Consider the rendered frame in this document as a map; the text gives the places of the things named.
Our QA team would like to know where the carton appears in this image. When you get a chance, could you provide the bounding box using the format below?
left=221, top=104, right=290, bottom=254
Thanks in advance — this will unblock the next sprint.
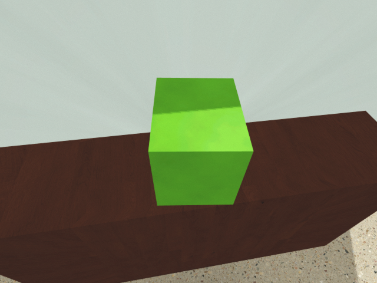
left=148, top=78, right=253, bottom=206

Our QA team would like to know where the pedestal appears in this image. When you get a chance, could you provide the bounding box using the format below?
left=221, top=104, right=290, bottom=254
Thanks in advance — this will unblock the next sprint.
left=0, top=111, right=377, bottom=283

